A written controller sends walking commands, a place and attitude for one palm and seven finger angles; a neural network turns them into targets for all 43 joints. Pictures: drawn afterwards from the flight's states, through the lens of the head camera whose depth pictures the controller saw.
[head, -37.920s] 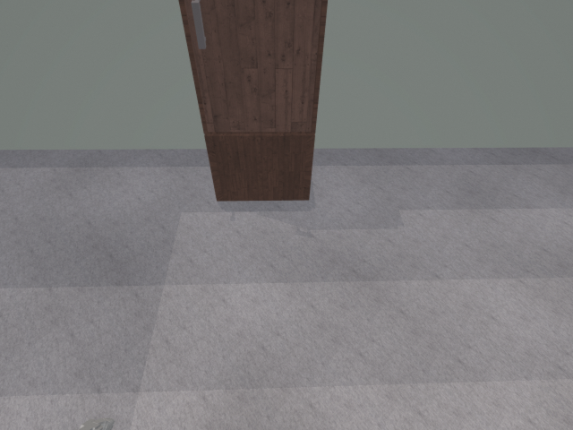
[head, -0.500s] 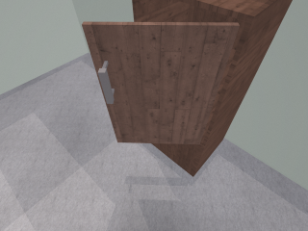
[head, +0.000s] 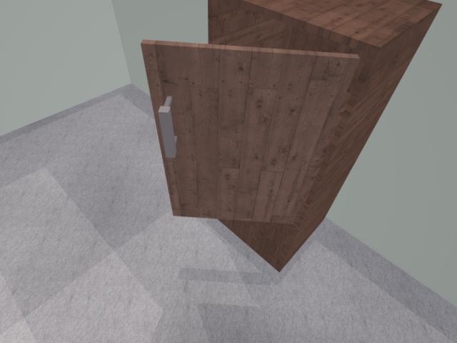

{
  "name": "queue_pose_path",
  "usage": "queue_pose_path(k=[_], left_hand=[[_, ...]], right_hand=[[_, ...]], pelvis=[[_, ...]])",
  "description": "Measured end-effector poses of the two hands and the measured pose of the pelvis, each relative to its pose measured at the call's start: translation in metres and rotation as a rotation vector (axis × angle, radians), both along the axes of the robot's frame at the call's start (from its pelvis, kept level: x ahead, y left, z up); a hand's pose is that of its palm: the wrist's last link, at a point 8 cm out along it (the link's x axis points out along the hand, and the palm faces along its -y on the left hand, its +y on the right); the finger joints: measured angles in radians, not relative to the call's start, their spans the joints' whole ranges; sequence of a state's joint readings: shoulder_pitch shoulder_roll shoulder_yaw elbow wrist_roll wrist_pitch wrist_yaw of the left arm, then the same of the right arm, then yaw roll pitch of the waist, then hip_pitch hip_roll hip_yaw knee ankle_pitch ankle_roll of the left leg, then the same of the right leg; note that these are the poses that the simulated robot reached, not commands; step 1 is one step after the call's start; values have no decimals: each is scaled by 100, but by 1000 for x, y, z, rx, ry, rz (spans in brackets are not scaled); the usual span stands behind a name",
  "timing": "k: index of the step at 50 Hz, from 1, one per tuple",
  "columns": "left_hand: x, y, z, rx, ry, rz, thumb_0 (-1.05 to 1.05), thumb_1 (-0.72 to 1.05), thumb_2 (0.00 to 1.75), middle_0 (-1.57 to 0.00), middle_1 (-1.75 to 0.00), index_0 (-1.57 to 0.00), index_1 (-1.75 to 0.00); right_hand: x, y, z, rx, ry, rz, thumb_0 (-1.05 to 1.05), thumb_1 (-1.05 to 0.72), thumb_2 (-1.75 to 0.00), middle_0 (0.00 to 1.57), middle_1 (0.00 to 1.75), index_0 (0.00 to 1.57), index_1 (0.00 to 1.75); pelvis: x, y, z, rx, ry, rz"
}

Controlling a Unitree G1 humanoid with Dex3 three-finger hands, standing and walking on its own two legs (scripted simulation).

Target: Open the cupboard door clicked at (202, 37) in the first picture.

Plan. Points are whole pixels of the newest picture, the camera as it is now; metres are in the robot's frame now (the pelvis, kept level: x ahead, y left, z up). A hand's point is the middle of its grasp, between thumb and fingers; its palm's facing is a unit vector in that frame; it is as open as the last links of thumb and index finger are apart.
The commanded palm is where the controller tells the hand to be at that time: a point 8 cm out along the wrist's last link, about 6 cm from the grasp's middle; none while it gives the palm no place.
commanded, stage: look again from close up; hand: left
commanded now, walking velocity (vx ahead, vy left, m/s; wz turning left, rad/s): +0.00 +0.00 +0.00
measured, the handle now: (169, 127) +0.54 +0.17 +0.07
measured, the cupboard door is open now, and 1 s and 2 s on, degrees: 41 41 41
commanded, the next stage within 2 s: shuffle to correct the standing spot in 0.52 s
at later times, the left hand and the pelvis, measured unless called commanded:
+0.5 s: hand out of the picture +0.01 +0.22 -0.18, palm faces +0.01 -0.98 -0.18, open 7.4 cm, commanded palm none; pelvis +0.01 +0.04 +0.00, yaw +0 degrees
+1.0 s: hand out of the picture +0.02 +0.21 -0.18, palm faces -0.02 -0.98 -0.17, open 7.4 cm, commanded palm none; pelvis +0.00 +0.03 +0.00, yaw -2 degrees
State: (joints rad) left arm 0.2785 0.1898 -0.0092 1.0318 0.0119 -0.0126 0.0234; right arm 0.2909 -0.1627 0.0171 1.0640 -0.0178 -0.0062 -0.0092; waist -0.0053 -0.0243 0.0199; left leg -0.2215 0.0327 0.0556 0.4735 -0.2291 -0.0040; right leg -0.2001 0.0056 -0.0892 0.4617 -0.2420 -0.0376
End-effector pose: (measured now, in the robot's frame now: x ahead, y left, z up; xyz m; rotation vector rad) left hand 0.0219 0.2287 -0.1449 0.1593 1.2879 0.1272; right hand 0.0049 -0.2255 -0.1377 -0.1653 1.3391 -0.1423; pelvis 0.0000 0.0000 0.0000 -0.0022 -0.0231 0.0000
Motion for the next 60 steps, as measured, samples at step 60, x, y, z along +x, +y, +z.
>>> queue_pose_path(k=[60], left_hand=[[-6,-22,-3,-7,11,5,0,91,90,-20,-30,-20,-29]], right_hand=[[-29,-37,-6,-55,67,-85,1,-90,-90,20,30,20,29]], pelvis=[[-16,-18,-6,-15,21,-21]])
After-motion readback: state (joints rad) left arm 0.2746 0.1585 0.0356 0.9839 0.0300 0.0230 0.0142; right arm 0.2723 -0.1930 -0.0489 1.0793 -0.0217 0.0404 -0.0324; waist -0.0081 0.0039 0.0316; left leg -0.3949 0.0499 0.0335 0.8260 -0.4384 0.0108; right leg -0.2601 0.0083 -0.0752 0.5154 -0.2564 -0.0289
